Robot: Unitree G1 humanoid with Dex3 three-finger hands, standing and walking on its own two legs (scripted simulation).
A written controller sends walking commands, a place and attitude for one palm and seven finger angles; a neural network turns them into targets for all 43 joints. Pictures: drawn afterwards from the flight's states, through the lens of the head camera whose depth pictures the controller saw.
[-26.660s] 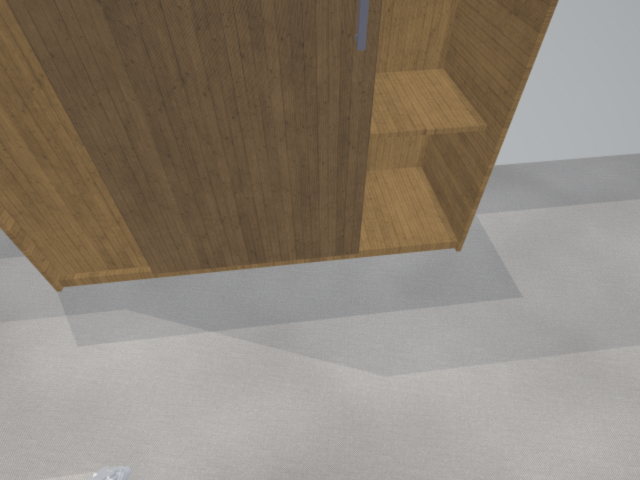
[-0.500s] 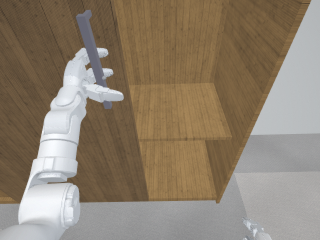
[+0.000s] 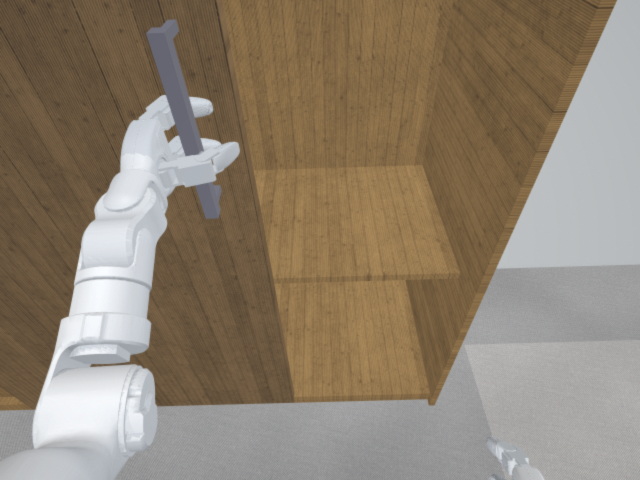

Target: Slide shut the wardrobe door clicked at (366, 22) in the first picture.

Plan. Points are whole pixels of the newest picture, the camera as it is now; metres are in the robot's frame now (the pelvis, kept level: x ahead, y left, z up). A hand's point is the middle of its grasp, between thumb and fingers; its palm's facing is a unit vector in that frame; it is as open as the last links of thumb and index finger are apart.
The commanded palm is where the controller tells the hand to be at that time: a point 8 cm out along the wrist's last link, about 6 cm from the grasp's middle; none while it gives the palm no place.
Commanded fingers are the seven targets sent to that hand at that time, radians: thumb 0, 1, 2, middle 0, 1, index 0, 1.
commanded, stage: grip the handle and tug to test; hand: left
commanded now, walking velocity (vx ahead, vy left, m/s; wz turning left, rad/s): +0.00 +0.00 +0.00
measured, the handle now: (194, 131) +0.48 +0.18 +0.23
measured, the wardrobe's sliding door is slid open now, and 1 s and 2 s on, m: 0.42 0.42 0.42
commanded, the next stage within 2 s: tug the door sideways, standing still in 0.92 s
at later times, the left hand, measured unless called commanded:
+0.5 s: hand (204, 154) +0.42 +0.15 +0.23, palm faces +0.09 -1.00 -0.01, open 5.7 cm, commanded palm +0.39 +0.20 +0.23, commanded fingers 0.00 0.90 0.90 -0.45 -1.40 -0.45 -1.40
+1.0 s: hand (204, 157) +0.42 +0.15 +0.23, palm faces +0.06 -1.00 -0.03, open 6.0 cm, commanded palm +0.37 +0.20 +0.23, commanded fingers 0.00 0.90 0.90 -0.45 -1.40 -0.45 -1.40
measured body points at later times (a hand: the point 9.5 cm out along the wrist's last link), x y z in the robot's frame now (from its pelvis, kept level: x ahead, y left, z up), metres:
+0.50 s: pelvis +0.01 +0.00 +0.00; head +0.00 -0.02 +0.45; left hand +0.41 +0.20 +0.23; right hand +0.15 -0.25 -0.11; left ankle +0.01 +0.13 -0.74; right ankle -0.06 -0.12 -0.74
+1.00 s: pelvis +0.04 +0.00 +0.00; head +0.03 -0.02 +0.45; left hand +0.41 +0.20 +0.23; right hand +0.20 -0.24 -0.09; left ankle +0.01 +0.13 -0.74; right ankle -0.06 -0.11 -0.73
